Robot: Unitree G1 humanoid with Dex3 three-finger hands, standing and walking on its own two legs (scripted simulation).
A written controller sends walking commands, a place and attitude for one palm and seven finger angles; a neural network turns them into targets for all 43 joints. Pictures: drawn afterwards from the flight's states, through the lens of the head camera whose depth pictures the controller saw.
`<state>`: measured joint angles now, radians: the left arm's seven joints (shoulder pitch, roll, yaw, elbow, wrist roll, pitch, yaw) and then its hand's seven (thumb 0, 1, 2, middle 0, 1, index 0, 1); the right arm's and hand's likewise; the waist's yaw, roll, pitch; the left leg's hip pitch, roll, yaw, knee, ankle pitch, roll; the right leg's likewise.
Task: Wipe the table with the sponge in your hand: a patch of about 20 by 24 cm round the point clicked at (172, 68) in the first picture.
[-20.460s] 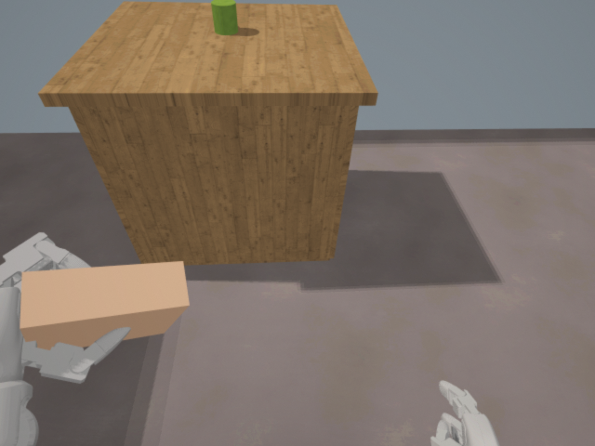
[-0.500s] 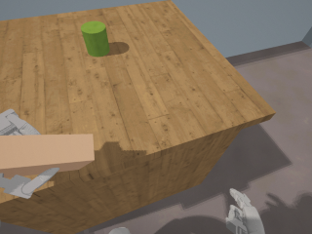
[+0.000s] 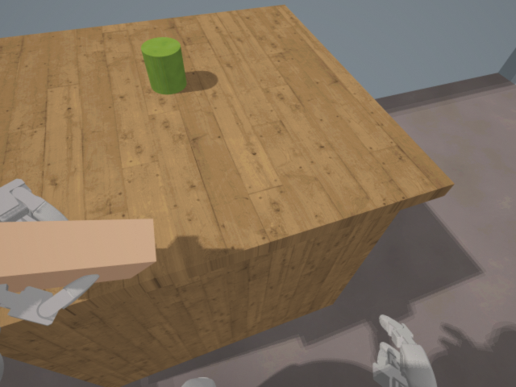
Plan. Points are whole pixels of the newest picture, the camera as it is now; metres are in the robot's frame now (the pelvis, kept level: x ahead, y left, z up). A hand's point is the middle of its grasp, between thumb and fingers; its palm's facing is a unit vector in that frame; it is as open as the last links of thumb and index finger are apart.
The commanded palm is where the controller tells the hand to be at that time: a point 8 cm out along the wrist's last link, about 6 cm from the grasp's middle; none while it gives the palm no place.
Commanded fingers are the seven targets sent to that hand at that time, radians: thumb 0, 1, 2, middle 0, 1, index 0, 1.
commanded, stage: shuffle to correct the standing spot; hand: left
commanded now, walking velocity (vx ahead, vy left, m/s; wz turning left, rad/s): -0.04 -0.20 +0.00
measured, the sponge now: (101, 254) +0.24 +0.20 +0.14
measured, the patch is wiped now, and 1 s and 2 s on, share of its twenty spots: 0.00 0.00 0.00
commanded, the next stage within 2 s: none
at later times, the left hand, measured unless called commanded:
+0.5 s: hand (56, 244) +0.23 +0.24 +0.16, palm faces +0.33 -0.85 -0.41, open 9.0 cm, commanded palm +0.17 +0.28 +0.18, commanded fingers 0.00 0.10 1.30 -1.20 -1.60 -1.20 -1.60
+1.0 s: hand (49, 255) +0.22 +0.24 +0.17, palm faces +0.34 -0.84 -0.43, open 9.0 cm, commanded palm +0.16 +0.28 +0.18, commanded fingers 0.00 0.10 1.30 -1.20 -1.60 -1.20 -1.60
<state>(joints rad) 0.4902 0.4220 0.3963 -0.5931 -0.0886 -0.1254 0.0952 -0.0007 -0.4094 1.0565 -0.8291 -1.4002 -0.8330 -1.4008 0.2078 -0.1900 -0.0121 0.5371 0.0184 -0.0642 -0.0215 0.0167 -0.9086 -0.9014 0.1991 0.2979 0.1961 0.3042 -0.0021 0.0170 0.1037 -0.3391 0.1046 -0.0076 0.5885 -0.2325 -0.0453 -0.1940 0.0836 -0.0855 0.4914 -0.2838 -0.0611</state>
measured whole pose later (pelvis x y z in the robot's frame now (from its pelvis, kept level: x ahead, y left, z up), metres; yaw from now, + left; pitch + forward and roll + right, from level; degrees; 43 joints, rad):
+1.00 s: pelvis +0.00 +0.00 +0.00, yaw +1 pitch +0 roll -2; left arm 0.50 0.41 0.39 -0.59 -0.10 -0.11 0.11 0.00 -0.41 1.06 -0.83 -1.40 -0.83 -1.40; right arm 0.20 -0.19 0.00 0.54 0.02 -0.05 -0.02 0.02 -0.91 -0.90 0.20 0.30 0.20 0.30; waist 0.00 0.02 0.09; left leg -0.35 0.10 -0.02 0.60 -0.24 -0.05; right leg -0.21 0.08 -0.10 0.51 -0.30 -0.07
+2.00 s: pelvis +0.01 -0.01 +0.00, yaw +0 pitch +0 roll -2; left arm 0.48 0.41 0.38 -0.58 -0.10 -0.11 0.10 0.00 -0.41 1.06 -0.83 -1.40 -0.83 -1.41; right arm 0.19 -0.20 -0.01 0.54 0.02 -0.04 -0.02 0.02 -0.91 -0.90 0.20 0.30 0.20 0.30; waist 0.00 0.02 0.08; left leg -0.36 0.11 -0.01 0.63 -0.27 -0.06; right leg -0.22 0.09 -0.09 0.55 -0.33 -0.08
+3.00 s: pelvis +0.00 +0.03 +0.00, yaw -2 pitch -1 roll -1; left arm 0.49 0.33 0.34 -0.52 -0.06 -0.18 0.10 0.00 -0.41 1.06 -0.82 -1.42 -0.82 -1.42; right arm 0.21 -0.25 -0.02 0.55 0.00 -0.13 -0.03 0.02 -0.91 -0.90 0.20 0.30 0.20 0.30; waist -0.02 -0.01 0.07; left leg -0.30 0.06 0.06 0.55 -0.23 0.00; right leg -0.19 0.03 -0.03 0.50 -0.28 -0.02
